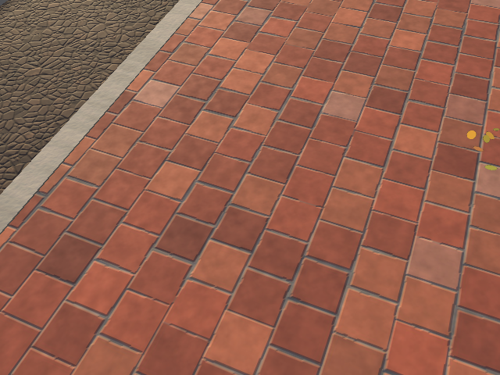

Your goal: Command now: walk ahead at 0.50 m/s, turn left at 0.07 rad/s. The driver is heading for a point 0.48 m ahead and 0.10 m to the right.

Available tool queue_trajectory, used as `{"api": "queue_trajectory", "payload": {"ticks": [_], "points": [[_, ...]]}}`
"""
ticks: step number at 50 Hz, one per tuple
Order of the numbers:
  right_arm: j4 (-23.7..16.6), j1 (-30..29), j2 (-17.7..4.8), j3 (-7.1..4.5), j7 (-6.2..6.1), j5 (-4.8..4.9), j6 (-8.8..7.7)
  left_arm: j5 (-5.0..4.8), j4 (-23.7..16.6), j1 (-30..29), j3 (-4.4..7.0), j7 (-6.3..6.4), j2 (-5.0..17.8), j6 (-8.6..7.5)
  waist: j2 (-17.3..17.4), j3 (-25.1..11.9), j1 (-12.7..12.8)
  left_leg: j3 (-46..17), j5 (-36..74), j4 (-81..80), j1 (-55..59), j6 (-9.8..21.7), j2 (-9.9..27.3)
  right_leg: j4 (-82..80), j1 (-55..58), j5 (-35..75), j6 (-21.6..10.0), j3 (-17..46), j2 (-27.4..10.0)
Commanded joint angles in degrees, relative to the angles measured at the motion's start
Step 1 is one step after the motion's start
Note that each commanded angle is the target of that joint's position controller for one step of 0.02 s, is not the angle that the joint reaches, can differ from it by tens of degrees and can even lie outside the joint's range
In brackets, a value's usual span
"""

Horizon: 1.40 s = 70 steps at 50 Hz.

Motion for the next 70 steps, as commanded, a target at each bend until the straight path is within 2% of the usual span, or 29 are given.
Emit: {"api": "queue_trajectory", "payload": {"ticks": [1,8,11,13,14,15,16,17,18,19,21,25,30,34,37,38,39,40,41,42,44,47,51,54,55,56,58,62,70], "points": [[-4.3,-3.2,-1.9,-0.17,0.15,-0.18,-0.77,-0.44,-3.3,-2.3,2.17,0.72,9.9,-0.59,-6.1,-0.3,-0.8,-0.2,8.7,-9.2,-3.9,-1.2,1.7,-9.8,2.8,12.3,-9.0,11.0,-14.8],[-7.8,-15.0,-1.7,0.22,1.84,0.63,-1.99,-1.43,0.4,4.9,2.12,1.15,10.5,1.13,-6.0,2.8,2.7,1.2,16.3,-24.8,0.1,-0.6,-1.8,-6.8,7.0,13.3,-7.3,9.6,-15.7],[-7.5,-12.6,-4.0,-0.62,2.28,0.56,-2.83,-1.54,0.7,4.2,2.80,1.73,12.2,2.09,-7.4,1.5,-0.4,0.9,11.2,-28.4,6.0,1.0,-3.1,-1.8,9.6,18.2,-5.9,12.1,-17.3],[-3.9,0.7,-8.3,-2.76,1.46,-0.10,-3.10,-1.17,0.0,2.5,2.28,1.84,11.0,2.17,-6.6,-7.2,-7.4,1.4,12.2,-29.4,27.4,4.0,-2.9,13.0,4.0,26.4,-3.0,9.0,-12.7],[-2.6,11.3,-12.7,-3.92,0.71,-1.11,-2.88,0.41,-2.1,1.9,0.87,1.82,7.1,1.95,0.3,-17.0,-11.3,-10.2,13.4,-26.7,45.0,7.6,8.7,31.0,-7.7,10.2,-0.6,6.2,-8.1],[-1.4,12.5,-14.7,-4.18,1.06,-0.98,-2.13,-0.84,-2.4,10.5,-0.60,1.60,1.7,0.98,16.1,-24.3,-7.1,-33.6,1.6,-32.5,59.7,15.2,20.4,48.2,-27.2,-24.0,2.2,4.8,-1.1],[-1.9,11.8,-9.0,-2.85,1.00,-0.61,-1.88,-2.18,-1.6,7.2,0.96,1.59,8.2,0.65,9.5,-19.9,-9.2,-34.8,-7.3,-36.4,55.2,13.4,18.3,54.3,-32.3,-23.6,2.2,9.5,-4.2],[-1.8,8.4,-6.8,-2.05,0.79,-0.25,-1.96,-2.77,-3.2,2.0,1.85,1.56,10.4,0.62,6.5,-11.6,-8.9,-26.1,-7.0,-37.9,47.8,11.3,16.5,55.1,-34.8,-18.1,2.0,8.4,-6.3],[-1.8,4.6,-5.7,-1.60,0.85,-0.44,-2.11,-2.38,-3.6,-0.3,1.88,1.78,9.7,0.83,3.2,-7.4,-7.1,-20.3,-2.1,-39.9,40.2,10.4,14.4,53.7,-32.8,-13.5,2.3,7.3,-8.5],[-1.5,1.8,-4.1,-1.24,1.04,-0.70,-2.32,-1.66,-3.8,-1.1,2.16,1.83,9.1,1.24,2.9,-4.3,-5.4,-15.5,1.8,-42.0,34.4,10.2,12.5,51.4,-31.0,-10.4,2.5,7.3,-9.9],[-0.8,-1.0,-3.0,-1.19,1.09,-1.09,-3.07,-1.95,-3.6,0.8,2.17,1.65,6.6,2.69,4.5,-2.4,-2.8,-8.6,6.2,-45.7,27.9,9.9,10.5,49.4,-26.2,-7.3,3.0,7.3,-11.6],[1.4,-0.8,-5.1,-2.10,0.46,-1.24,-3.74,-1.40,-5.9,-3.0,2.11,1.54,5.0,4.22,1.5,0.5,-2.0,-0.3,13.5,-48.6,26.2,10.9,11.0,43.6,-29.9,-0.5,4.4,7.7,-12.4],[3.5,0.8,-7.2,-2.48,-0.48,-0.86,-2.57,-0.31,-8.9,-11.7,0.91,-0.14,2.6,3.20,-0.5,3.1,-4.5,10.0,27.0,-46.9,25.5,9.2,8.0,24.5,-24.4,11.8,4.0,2.6,-9.5],[5.9,3.3,-9.5,-3.00,-0.72,0.82,-1.02,-0.07,-11.1,-14.4,1.27,-1.22,4.3,3.04,1.6,0.9,-4.5,10.1,36.1,-40.5,32.7,7.8,10.4,17.1,-20.7,8.8,1.9,1.2,-6.8],[6.6,2.2,-9.4,-2.90,-1.06,1.41,-0.10,0.63,-8.3,-3.8,3.68,-0.85,9.3,2.83,0.6,-5.8,1.9,11.8,41.1,-23.4,33.0,3.6,6.9,8.8,-4.3,14.0,-1.6,-1.0,-2.3],[6.1,5.1,-7.2,-1.94,-1.07,-0.46,-0.32,1.02,-7.6,0.9,4.88,0.14,14.2,3.02,-6.0,-11.5,2.6,13.4,25.2,-10.3,24.4,0.2,3.2,11.2,9.1,41.1,-4.0,6.7,-9.3],[5.7,12.2,-1.1,0.47,-0.11,-2.22,-0.73,2.24,-8.4,-0.6,4.23,0.95,16.5,3.39,-18.6,-19.7,-2.4,10.0,-25.4,10.5,6.2,-4.0,-4.5,15.4,27.0,64.2,-16.2,26.4,-25.1],[8.3,13.9,-3.4,0.32,0.53,-0.43,-0.70,1.44,-8.9,-0.1,2.63,0.49,11.5,3.40,-12.0,-29.4,-0.4,-2.2,-29.3,16.1,7.3,-4.4,-3.8,12.7,26.5,58.7,-20.4,31.0,-27.7],[7.1,8.1,-6.5,-0.60,0.71,1.82,-0.16,0.72,-8.5,-2.5,2.39,0.03,10.0,3.58,-9.5,-22.5,0.4,-1.5,-26.6,16.5,3.4,-4.1,-2.1,9.3,20.7,47.0,-18.4,25.2,-24.1],[6.4,3.7,-6.2,-0.56,0.03,1.69,0.44,0.08,-8.4,-6.5,2.07,0.01,8.6,3.49,-6.8,-15.0,-0.3,-0.4,-23.2,13.5,0.5,-3.8,-0.4,7.2,14.0,36.9,-14.9,21.0,-21.0],[7.0,2.6,-5.9,-0.88,-1.47,0.28,2.48,0.62,-8.5,-12.4,1.27,0.38,6.4,3.65,-6.7,-8.6,-3.5,-0.6,-17.2,6.0,7.3,-4.2,1.5,2.6,-1.4,26.5,-11.3,15.5,-17.6],[8.6,5.3,-3.5,-0.43,-2.45,-0.30,3.76,1.91,-7.9,-15.0,1.66,0.88,6.9,3.60,-8.5,-8.7,-5.4,1.1,-12.4,-4.7,16.3,-4.5,0.0,-0.3,-8.8,21.3,-10.8,11.9,-15.7],[9.4,3.0,-3.4,-0.25,-2.26,-0.46,4.39,1.30,-6.1,-15.4,1.35,1.70,6.4,4.08,-9.2,-8.6,-4.6,1.6,-2.3,-15.9,22.4,-3.2,-0.7,-2.7,-10.5,1.6,-8.8,11.4,-14.8],[10.1,2.4,-3.2,-0.10,-1.63,-1.96,4.26,0.69,-4.1,-14.4,0.45,1.64,4.1,4.54,-7.2,-4.3,-5.5,2.0,5.2,-27.9,28.4,-0.8,-1.1,-2.5,-15.0,-18.2,-3.1,10.2,-10.9],[9.4,1.6,-5.1,-0.23,-1.70,-2.25,4.05,1.02,-3.2,-12.9,0.22,1.59,3.6,4.59,-4.5,-1.9,-4.4,-2.0,4.9,-31.9,27.4,0.8,2.5,-0.1,-15.6,-20.2,-0.5,9.1,-8.9],[9.8,-0.6,-9.0,-1.13,-1.95,-1.28,3.98,0.94,-3.1,-10.2,0.58,1.61,3.8,4.63,2.8,0.2,-0.7,-2.7,-4.3,-32.4,20.9,2.6,3.3,1.2,-13.0,-16.9,1.5,5.3,-5.1],[10.4,-2.4,-4.2,-0.07,-1.65,-1.50,2.95,1.06,-2.6,-12.7,0.73,2.20,4.5,4.92,4.6,1.1,-1.7,-2.6,-13.9,-36.8,11.8,1.3,1.7,5.5,-3.1,-8.1,2.4,3.5,-4.4],[12.1,-1.7,-3.6,0.35,-1.49,-0.94,1.30,1.01,-0.2,-11.3,0.87,2.50,4.4,5.27,1.7,-0.6,-2.2,-0.8,-2.2,-34.4,16.6,-0.6,0.3,6.3,-1.8,-0.6,1.0,3.9,-5.2],[14.9,-0.2,-3.6,0.65,-1.78,-0.53,1.97,0.25,3.8,-11.6,0.93,2.52,4.4,5.25,-2.2,-2.8,-3.3,0.8,9.0,-31.8,22.1,0.1,-0.9,7.5,0.2,9.7,1.4,3.4,-5.4]]}}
